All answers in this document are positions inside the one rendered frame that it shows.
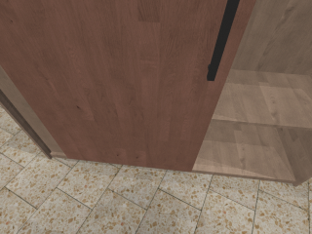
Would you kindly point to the handle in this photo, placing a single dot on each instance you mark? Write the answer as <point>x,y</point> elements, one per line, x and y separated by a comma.
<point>225,27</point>

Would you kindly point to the wardrobe door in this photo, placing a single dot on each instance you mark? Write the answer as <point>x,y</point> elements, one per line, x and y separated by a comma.
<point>15,97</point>
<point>121,81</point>

